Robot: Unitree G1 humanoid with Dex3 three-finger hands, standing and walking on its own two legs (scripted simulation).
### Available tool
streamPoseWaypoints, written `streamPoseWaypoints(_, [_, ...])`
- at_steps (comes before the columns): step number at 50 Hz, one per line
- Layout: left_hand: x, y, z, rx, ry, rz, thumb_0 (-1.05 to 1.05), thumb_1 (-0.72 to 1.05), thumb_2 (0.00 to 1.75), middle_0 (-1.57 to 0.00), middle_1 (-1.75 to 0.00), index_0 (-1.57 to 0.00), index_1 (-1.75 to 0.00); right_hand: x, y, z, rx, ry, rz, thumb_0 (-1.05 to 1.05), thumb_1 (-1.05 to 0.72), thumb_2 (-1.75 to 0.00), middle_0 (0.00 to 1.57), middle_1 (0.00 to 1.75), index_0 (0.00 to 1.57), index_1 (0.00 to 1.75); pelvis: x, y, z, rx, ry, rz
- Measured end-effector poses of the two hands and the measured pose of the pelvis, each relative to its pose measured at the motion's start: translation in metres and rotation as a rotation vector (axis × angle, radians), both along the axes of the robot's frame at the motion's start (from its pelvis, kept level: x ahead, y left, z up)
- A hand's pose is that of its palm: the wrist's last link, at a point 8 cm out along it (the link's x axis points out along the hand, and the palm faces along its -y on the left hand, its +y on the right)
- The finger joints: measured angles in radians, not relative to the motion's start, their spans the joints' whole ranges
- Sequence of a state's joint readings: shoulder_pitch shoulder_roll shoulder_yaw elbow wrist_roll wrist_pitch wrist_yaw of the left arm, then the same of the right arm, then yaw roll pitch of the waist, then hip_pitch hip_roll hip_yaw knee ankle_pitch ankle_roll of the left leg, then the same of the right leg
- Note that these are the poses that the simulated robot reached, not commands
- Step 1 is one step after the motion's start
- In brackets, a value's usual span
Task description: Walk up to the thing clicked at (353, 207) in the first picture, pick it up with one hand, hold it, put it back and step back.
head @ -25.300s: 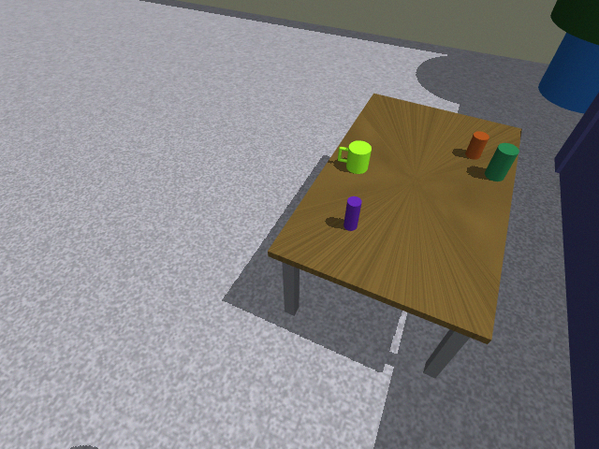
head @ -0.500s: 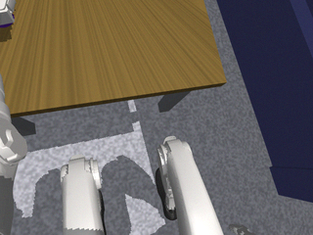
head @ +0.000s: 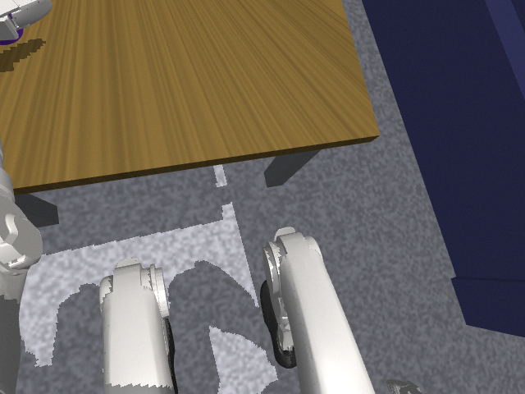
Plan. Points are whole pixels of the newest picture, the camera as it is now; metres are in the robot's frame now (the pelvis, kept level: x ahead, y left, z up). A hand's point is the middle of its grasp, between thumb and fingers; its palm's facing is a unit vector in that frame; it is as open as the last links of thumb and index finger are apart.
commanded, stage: open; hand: left
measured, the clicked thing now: out of the picture +0.60 +0.23 +0.04
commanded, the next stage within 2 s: withdraw in 0.10 s
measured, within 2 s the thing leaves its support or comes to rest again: neither
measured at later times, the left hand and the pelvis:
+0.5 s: hand out of the picture +0.62 +0.26 +0.10, palm faces +0.32 -0.95 -0.05, open 16.8 cm; pelvis +0.01 +0.00 +0.02, yaw +0 degrees
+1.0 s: hand out of the picture +0.58 +0.30 +0.21, palm faces +0.27 -0.91 -0.31, open 17.5 cm; pelvis +0.04 +0.01 +0.19, yaw +1 degrees
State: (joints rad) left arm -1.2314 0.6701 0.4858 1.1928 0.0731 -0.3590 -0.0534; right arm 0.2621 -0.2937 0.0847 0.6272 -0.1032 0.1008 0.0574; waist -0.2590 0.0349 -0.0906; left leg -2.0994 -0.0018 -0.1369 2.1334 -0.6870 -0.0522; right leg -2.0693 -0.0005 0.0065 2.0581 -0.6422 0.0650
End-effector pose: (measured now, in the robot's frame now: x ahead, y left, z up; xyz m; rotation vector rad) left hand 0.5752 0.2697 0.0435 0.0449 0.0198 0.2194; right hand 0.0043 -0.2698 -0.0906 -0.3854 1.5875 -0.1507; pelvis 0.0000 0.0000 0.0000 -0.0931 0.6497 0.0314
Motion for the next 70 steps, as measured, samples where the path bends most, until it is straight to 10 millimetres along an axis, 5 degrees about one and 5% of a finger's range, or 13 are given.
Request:
streamPoseWaypoints(16, [0.004,0.0,0.002,-0.015,-0.001,0.008,-0.01,-0.36,0.2,-0.35,-0.27,-0.35,-0.27,0.006,0.0,-0.002,-0.001,-0.005,-0.003,0.0,-0.9,-0.89,0.2,0.3,0.2,0.3,0.003,0.0,0.001,0.002,0.005,-0.002])
streamPoseWaypoints(25, [0.012,0.032,0.058,0.02,-0.063,0.1,-0.02,-0.5,0.13,-0.16,-0.14,-0.16,-0.14,0.012,0.004,0.013,-0.002,-0.015,-0.032,0.0,-0.9,-0.9,0.2,0.3,0.2,0.3,0.008,0.0,0.019,0.004,0.012,-0.001])
streamPoseWaypoints(32, [0.013,0.059,0.109,0.065,0.026,0.089,-0.02,-0.55,0.1,-0.09,-0.09,-0.1,-0.09,0.015,0.008,0.049,0.01,-0.02,-0.057,0.0,-0.89,-0.9,0.2,0.3,0.2,0.3,0.013,0.001,0.058,0.004,0.012,-0.001])
streamPoseWaypoints(44, [-0.002,0.079,0.181,0.131,0.22,0.128,-0.02,-0.53,0.07,-0.07,-0.06,-0.07,-0.06,0.031,0.007,0.147,-0.008,-0.065,-0.082,0.0,-0.9,-0.9,0.2,0.3,0.2,0.3,0.028,0.005,0.146,0.0,-0.054,0.005])
streamPoseWaypoints(51, [-0.039,0.074,0.194,0.193,0.377,0.11,-0.02,-0.56,0.05,-0.06,-0.05,-0.06,-0.06,0.036,0.011,0.195,0.018,-0.098,-0.1,0.0,-0.9,-0.9,0.2,0.3,0.2,0.3,0.038,0.008,0.195,0.004,-0.129,0.012])
streamPoseWaypoints(57, [-0.098,0.052,0.182,0.212,0.518,0.053,-0.01,-0.58,0.04,-0.06,-0.05,-0.06,-0.05,0.056,0.016,0.222,0.047,-0.184,-0.114,0.0,-0.9,-0.9,0.2,0.3,0.2,0.3,0.044,0.007,0.23,0.021,-0.207,0.013])
streamPoseWaypoints(70, [-0.227,0.01,0.202,0.159,0.635,0.083,-0.02,-0.53,0.07,-0.07,-0.06,-0.07,-0.07,0.163,0.019,0.286,0.039,-0.563,-0.033,0.01,-0.9,-0.9,0.2,0.3,0.2,0.3,0.061,-0.002,0.29,0.061,-0.384,0.034])
